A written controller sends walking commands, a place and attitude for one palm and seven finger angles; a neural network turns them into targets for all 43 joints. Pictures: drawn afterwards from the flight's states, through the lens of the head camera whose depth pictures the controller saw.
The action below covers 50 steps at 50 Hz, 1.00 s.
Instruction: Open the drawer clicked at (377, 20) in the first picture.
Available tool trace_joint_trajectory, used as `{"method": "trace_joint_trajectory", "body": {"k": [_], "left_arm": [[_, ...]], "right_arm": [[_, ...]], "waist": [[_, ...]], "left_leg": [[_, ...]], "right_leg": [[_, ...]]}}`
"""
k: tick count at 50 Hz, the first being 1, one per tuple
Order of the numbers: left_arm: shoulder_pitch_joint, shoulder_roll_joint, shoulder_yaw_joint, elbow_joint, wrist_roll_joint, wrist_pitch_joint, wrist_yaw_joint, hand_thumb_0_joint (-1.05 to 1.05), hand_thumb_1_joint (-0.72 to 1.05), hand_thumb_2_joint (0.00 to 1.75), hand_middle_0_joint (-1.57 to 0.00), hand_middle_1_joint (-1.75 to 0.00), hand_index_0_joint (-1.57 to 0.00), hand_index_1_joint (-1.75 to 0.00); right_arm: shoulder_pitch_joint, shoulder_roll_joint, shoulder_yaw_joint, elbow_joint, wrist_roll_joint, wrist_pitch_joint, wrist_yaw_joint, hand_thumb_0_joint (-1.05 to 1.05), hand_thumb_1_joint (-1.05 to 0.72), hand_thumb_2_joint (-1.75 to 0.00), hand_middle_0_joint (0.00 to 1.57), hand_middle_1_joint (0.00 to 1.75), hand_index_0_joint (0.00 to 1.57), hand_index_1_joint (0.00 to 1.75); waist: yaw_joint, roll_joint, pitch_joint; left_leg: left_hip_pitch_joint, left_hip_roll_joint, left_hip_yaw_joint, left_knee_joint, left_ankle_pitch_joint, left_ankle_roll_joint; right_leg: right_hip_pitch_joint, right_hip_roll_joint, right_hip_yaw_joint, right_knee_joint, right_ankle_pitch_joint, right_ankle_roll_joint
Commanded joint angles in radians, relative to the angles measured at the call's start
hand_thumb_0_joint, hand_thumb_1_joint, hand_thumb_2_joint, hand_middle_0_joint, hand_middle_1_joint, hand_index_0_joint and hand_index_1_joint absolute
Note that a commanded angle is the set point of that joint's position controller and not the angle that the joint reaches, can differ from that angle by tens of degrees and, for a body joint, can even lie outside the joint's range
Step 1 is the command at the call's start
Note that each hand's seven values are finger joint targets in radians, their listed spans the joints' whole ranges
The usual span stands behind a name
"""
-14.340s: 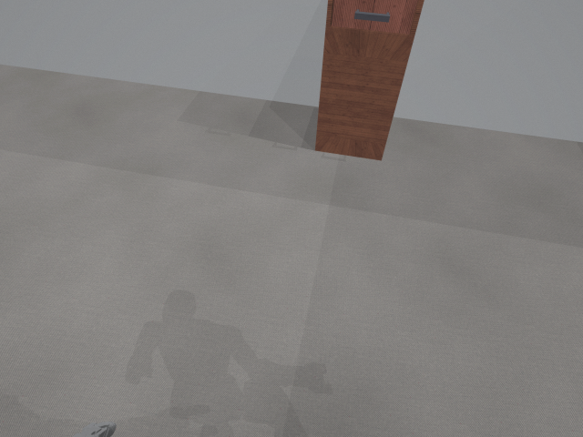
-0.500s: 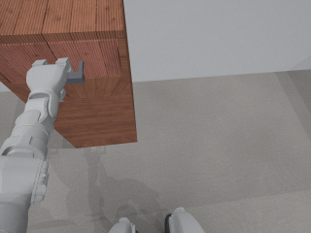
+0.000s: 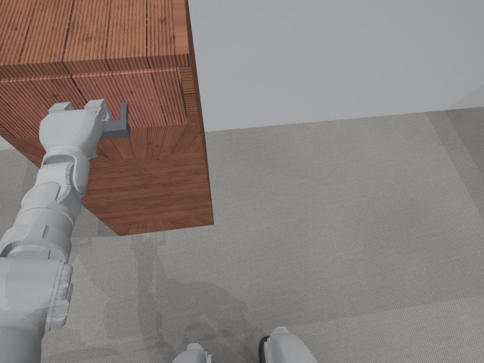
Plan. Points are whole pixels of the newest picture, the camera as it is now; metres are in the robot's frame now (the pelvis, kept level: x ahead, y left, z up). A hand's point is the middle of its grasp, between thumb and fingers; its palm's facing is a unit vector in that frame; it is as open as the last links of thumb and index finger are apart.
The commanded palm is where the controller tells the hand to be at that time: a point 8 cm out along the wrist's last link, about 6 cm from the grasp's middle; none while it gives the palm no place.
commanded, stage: pull the drawer open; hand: left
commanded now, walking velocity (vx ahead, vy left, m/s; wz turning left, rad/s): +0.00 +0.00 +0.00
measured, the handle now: (88, 121) +0.53 +0.25 +0.02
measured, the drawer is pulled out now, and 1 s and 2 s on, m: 0.00 0.03 0.12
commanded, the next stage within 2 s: none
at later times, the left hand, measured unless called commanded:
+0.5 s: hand (86, 161) +0.46 +0.25 +0.00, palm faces -0.07 -0.02 -1.00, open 5.3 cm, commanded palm +0.45 +0.25 +0.05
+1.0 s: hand (86, 162) +0.46 +0.25 +0.00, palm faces -0.09 -0.01 -1.00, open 5.3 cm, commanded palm +0.44 +0.24 +0.05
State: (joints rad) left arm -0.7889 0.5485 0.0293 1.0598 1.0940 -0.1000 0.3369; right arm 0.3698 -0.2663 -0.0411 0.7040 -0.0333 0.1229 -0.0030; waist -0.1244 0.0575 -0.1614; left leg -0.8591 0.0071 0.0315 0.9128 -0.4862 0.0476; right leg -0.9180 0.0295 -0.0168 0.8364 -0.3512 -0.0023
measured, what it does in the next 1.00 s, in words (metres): stands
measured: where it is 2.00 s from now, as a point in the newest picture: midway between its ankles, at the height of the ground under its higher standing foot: outside the picture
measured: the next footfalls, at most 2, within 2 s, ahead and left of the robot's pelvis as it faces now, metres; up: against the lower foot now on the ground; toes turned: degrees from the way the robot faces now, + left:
none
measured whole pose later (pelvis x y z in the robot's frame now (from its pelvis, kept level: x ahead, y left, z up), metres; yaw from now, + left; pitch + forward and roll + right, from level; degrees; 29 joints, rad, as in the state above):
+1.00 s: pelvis -0.02 -0.01 +0.00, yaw +1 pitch +24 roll -2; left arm -0.80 0.56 0.03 1.11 1.11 -0.12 0.36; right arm 0.38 -0.28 -0.04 0.73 -0.03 0.11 -0.02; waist -0.13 0.05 -0.15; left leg -0.88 0.00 0.02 0.93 -0.47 0.04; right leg -0.94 0.02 -0.02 0.86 -0.34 -0.01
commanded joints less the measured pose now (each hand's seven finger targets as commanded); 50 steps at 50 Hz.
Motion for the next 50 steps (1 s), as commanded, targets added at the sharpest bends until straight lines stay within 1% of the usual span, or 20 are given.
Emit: {"method": "trace_joint_trajectory", "body": {"k": [1,3,5,10,12,14,15,16,20,23,29,32,36,37,42,43,44,45,48,50], "left_arm": [[-0.171,0.191,0.052,-0.183,-0.024,-0.017,0.029,0.00,0.90,0.90,-0.40,-1.35,-0.40,-1.35],[-0.143,0.150,0.033,-0.196,-0.026,-0.013,0.033,0.00,0.90,0.90,-0.40,-1.35,-0.40,-1.35],[-0.074,0.182,0.069,-0.228,-0.029,-0.008,0.039,0.00,0.90,0.90,-0.40,-1.35,-0.40,-1.35],[0.024,0.144,0.064,-0.315,-0.031,0.013,0.051,0.00,0.90,0.90,-0.40,-1.35,-0.40,-1.35],[0.049,0.128,0.056,-0.345,-0.035,0.024,0.056,0.00,0.90,0.90,-0.40,-1.35,-0.40,-1.35],[-0.248,0.197,0.057,-0.318,-0.007,0.023,0.072,0.00,0.90,0.90,-0.40,-1.35,-0.40,-1.35],[-0.248,0.230,0.080,-0.257,0.004,0.034,0.077,0.00,0.90,0.90,-0.40,-1.35,-0.40,-1.35],[-0.237,0.225,0.077,-0.234,0.008,0.042,0.080,0.00,0.90,0.90,-0.40,-1.35,-0.40,-1.35],[-0.295,0.190,0.051,-0.228,0.003,0.042,0.081,0.00,0.90,0.90,-0.40,-1.35,-0.40,-1.35],[-0.318,0.177,0.044,-0.201,-0.011,0.030,0.072,0.00,0.90,0.90,-0.40,-1.35,-0.40,-1.35],[-0.343,0.218,0.053,-0.177,-0.004,0.002,0.063,0.00,0.90,0.90,-0.40,-1.35,-0.40,-1.35],[-0.344,0.231,0.054,-0.153,-0.004,-0.002,0.065,0.00,0.90,0.90,-0.40,-1.35,-0.40,-1.35],[-0.361,0.251,0.060,-0.137,-0.003,-0.006,0.067,0.00,0.90,0.90,-0.40,-1.35,-0.40,-1.35],[-0.368,0.284,0.079,-0.144,-0.003,-0.009,0.067,0.00,0.90,0.90,-0.40,-1.35,-0.40,-1.35],[-0.387,0.274,0.061,-0.128,-0.011,-0.013,0.064,0.00,0.90,0.90,-0.40,-1.35,-0.40,-1.35],[-0.399,0.316,0.093,-0.138,-0.010,-0.018,0.063,0.00,0.90,0.90,-0.40,-1.35,-0.40,-1.35],[-0.403,0.305,0.079,-0.136,-0.007,-0.018,0.063,0.00,0.90,0.90,-0.40,-1.35,-0.40,-1.35],[-0.392,0.270,0.053,-0.115,-0.007,-0.015,0.061,0.00,0.90,0.90,-0.40,-1.35,-0.40,-1.35],[-0.402,0.295,0.073,-0.108,-0.016,-0.021,0.059,0.00,0.90,0.90,-0.40,-1.35,-0.40,-1.35],[-0.327,0.269,0.065,-0.118,-0.014,-0.025,0.056,0.00,0.90,0.90,-0.40,-1.35,-0.40,-1.35]], "right_arm": [[0.141,-0.164,-0.069,-0.058,0.000,0.000,-0.006,0.00,-0.90,-0.90,0.20,0.30,0.20,0.30],[0.131,-0.160,-0.072,-0.061,0.002,0.003,-0.003,0.00,-0.90,-0.90,0.20,0.30,0.20,0.30],[0.126,-0.161,-0.075,-0.066,0.003,0.006,0.000,0.00,-0.90,-0.90,0.20,0.30,0.20,0.30],[0.098,-0.152,-0.080,-0.080,0.004,0.013,0.008,0.00,-0.90,-0.90,0.20,0.30,0.20,0.30],[0.080,-0.152,-0.079,-0.090,0.007,0.014,0.012,0.00,-0.90,-0.90,0.20,0.30,0.20,0.30],[0.103,-0.168,-0.076,-0.051,0.001,0.018,-0.003,0.00,-0.90,-0.90,0.20,0.30,0.20,0.30],[0.106,-0.170,-0.074,-0.039,-0.004,0.018,-0.006,0.00,-0.90,-0.90,0.20,0.30,0.20,0.30],[0.106,-0.168,-0.072,-0.043,-0.006,0.018,-0.009,0.00,-0.90,-0.90,0.20,0.30,0.20,0.30],[0.108,-0.158,-0.073,-0.042,-0.007,0.014,-0.010,0.00,-0.90,-0.90,0.20,0.30,0.20,0.30],[0.108,-0.154,-0.072,-0.047,-0.007,0.010,-0.013,0.00,-0.90,-0.90,0.20,0.30,0.20,0.30],[0.103,-0.158,-0.065,-0.056,-0.005,0.001,-0.019,0.00,-0.90,-0.90,0.20,0.30,0.20,0.30],[0.103,-0.161,-0.061,-0.058,-0.003,-0.005,-0.021,0.00,-0.90,-0.90,0.20,0.30,0.20,0.30],[0.112,-0.166,-0.061,-0.049,-0.001,-0.011,-0.022,0.00,-0.90,-0.90,0.20,0.30,0.20,0.30],[0.118,-0.170,-0.059,-0.047,-0.001,-0.012,-0.023,0.00,-0.90,-0.90,0.20,0.30,0.20,0.30],[0.129,-0.173,-0.059,-0.039,0.003,-0.021,-0.025,0.00,-0.90,-0.90,0.20,0.30,0.20,0.30],[0.130,-0.179,-0.058,-0.035,0.001,-0.020,-0.027,0.00,-0.90,-0.90,0.20,0.30,0.20,0.30],[0.134,-0.176,-0.058,-0.037,0.003,-0.021,-0.027,0.00,-0.90,-0.90,0.20,0.30,0.20,0.30],[0.135,-0.173,-0.060,-0.031,0.004,-0.023,-0.027,0.00,-0.90,-0.90,0.20,0.30,0.20,0.30],[0.141,-0.179,-0.057,-0.025,0.003,-0.028,-0.028,0.00,-0.90,-0.90,0.20,0.30,0.20,0.30],[0.137,-0.175,-0.060,-0.036,0.004,-0.030,-0.026,0.00,-0.90,-0.90,0.20,0.30,0.20,0.30]], "waist": [[0.049,0.021,-0.456],[0.048,0.010,-0.437],[0.076,0.000,-0.460],[0.088,-0.007,-0.438],[0.089,-0.009,-0.405],[0.015,0.000,-0.366],[0.024,0.004,-0.363],[0.029,-0.005,-0.374],[0.028,0.063,-0.428],[0.014,0.006,-0.432],[0.017,0.024,-0.445],[0.014,0.007,-0.414],[0.007,0.010,-0.423],[0.015,0.010,-0.434],[0.001,0.004,-0.415],[0.010,0.013,-0.433],[0.005,0.036,-0.454],[-0.004,0.024,-0.425],[-0.003,0.008,-0.420],[0.024,0.035,-0.438]], "left_leg": [[0.288,-0.001,-0.041,-0.088,0.659,-0.010],[0.296,0.003,-0.041,-0.094,0.684,-0.011],[0.298,0.003,-0.036,-0.103,0.715,-0.009],[0.332,0.014,-0.037,-0.117,0.811,-0.011],[0.335,0.013,-0.033,-0.129,0.786,-0.012],[0.326,0.009,-0.044,-0.111,0.721,-0.015],[0.314,0.002,-0.041,-0.104,0.704,-0.014],[0.310,-0.002,-0.040,-0.101,0.708,-0.015],[0.368,0.001,-0.056,-0.079,0.797,-0.031],[0.328,-0.006,-0.054,-0.071,0.735,-0.020],[0.266,-0.019,-0.044,-0.071,0.589,-0.012],[0.215,-0.026,-0.035,-0.076,0.495,-0.006],[0.197,-0.027,-0.036,-0.074,0.453,-0.004],[0.186,-0.029,-0.038,-0.077,0.441,-0.003],[0.164,-0.030,-0.037,-0.085,0.378,0.002],[0.166,-0.030,-0.040,-0.084,0.397,0.001],[0.177,-0.031,-0.039,-0.082,0.398,0.000],[0.175,-0.029,-0.038,-0.082,0.390,0.000],[0.157,-0.028,-0.040,-0.084,0.371,0.002],[0.183,-0.028,-0.039,-0.092,0.394,-0.002]], "right_leg": [[0.359,0.021,-0.017,-0.046,0.418,-0.032],[0.358,0.019,-0.020,-0.052,0.426,-0.034],[0.407,0.016,-0.013,-0.051,0.461,-0.033],[0.432,0.010,-0.010,-0.059,0.523,-0.033],[0.434,0.010,-0.012,-0.073,0.508,-0.034],[0.355,0.011,-0.018,-0.064,0.471,-0.028],[0.341,0.013,-0.019,-0.055,0.445,-0.031],[0.346,0.014,-0.018,-0.052,0.446,-0.033],[0.309,0.013,-0.023,-0.034,0.444,-0.033],[0.329,0.013,-0.017,-0.036,0.445,-0.031],[0.334,0.012,-0.007,-0.030,0.397,-0.032],[0.336,0.013,-0.005,-0.038,0.357,-0.032],[0.325,0.014,-0.003,-0.038,0.326,-0.031],[0.338,0.014,-0.001,-0.036,0.321,-0.031],[0.325,0.015,0.000,-0.049,0.269,-0.030],[0.335,0.014,0.000,-0.043,0.282,-0.033],[0.328,0.014,0.002,-0.042,0.281,-0.031],[0.309,0.016,-0.001,-0.048,0.272,-0.031],[0.314,0.015,0.000,-0.050,0.256,-0.030],[0.319,0.017,-0.003,-0.046,0.266,-0.035]]}}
